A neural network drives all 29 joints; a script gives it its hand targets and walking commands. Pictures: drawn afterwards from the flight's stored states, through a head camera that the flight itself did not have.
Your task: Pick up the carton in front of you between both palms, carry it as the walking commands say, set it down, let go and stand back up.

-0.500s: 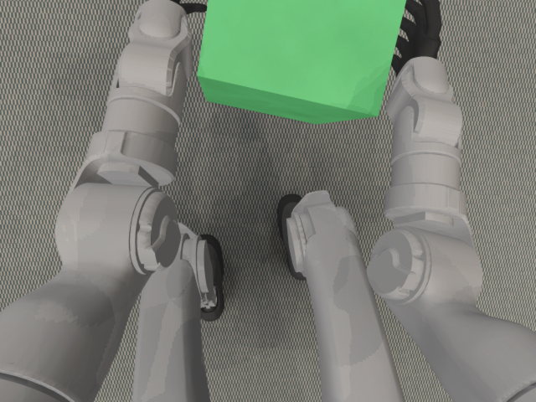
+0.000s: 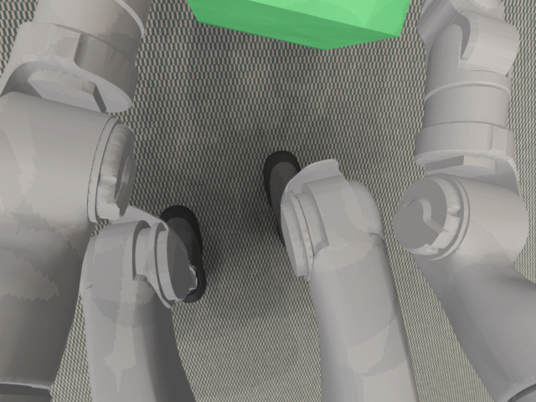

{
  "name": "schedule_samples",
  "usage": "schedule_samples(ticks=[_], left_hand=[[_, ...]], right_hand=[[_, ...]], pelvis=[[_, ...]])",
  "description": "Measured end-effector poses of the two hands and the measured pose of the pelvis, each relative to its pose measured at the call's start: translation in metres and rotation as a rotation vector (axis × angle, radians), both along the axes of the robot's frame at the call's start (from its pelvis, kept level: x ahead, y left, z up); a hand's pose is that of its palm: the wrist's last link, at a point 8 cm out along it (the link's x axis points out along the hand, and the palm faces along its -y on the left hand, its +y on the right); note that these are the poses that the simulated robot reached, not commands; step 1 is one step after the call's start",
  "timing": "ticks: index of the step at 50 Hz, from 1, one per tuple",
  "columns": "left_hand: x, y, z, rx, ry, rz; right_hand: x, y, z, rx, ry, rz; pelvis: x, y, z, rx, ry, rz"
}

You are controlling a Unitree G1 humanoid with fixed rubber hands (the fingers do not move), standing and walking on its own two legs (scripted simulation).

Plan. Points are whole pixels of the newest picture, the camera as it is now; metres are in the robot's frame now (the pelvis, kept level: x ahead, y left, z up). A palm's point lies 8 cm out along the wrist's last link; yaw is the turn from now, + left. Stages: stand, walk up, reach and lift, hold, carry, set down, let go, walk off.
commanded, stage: set down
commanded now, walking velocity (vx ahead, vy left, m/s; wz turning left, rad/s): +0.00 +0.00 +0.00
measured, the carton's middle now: out of the picture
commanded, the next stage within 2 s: none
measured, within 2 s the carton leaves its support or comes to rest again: neither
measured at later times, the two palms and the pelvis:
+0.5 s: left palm out of the picture +0.59 -0.02 -0.19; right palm out of the picture +0.48 -0.30 -0.18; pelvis +0.00 +0.00 -0.02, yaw +0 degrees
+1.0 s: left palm out of the picture +0.60 -0.01 -0.20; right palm out of the picture +0.48 -0.30 -0.19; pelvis +0.00 +0.01 -0.02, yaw -1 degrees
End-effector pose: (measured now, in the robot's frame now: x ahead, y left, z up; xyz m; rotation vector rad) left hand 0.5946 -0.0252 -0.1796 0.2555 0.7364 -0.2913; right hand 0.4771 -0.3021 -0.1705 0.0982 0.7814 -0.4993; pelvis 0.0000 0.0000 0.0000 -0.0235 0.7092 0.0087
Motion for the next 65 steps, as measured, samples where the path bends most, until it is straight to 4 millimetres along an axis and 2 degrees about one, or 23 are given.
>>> schedule_samples(ticks=[12, 42, 52, 55, 59, 62, 65], left_hand=[[-0.001, 0.01, -0.005, -0.016, 0.008, 0.0], [0.0, 0.013, -0.016, -0.143, -0.013, -0.033], [0.002, 0.015, -0.02, -0.128, -0.035, -0.068], [-0.001, 0.022, -0.032, -0.087, -0.031, -0.059], [0.0, 0.042, -0.043, -0.041, -0.026, -0.018], [0.006, 0.051, -0.038, -0.028, -0.044, -0.004], [0.015, 0.051, -0.023, -0.031, -0.075, -0.004]], right_hand=[[0.003, 0.005, -0.005, 0.013, -0.007, 0.035], [0.003, -0.002, -0.013, 0.015, -0.018, 0.067], [0.001, -0.001, -0.023, -0.001, -0.007, 0.058], [-0.008, -0.001, -0.036, -0.014, 0.03, 0.038], [-0.02, -0.012, -0.045, -0.032, 0.041, -0.015], [-0.02, -0.021, -0.044, -0.035, 0.021, -0.034], [-0.013, -0.028, -0.034, -0.037, -0.015, -0.034]], pelvis=[[-0.002, 0.002, -0.01, -0.016, -0.006, 0.011], [-0.004, 0.011, -0.02, -0.05, -0.024, 0.02], [-0.003, 0.011, -0.022, -0.048, -0.047, 0.018], [-0.004, 0.009, -0.022, -0.048, -0.06, 0.017], [-0.006, 0.004, -0.021, -0.044, -0.066, 0.012], [-0.007, 0.0, -0.022, -0.038, -0.066, 0.01], [-0.01, -0.004, -0.022, -0.034, -0.074, 0.01]])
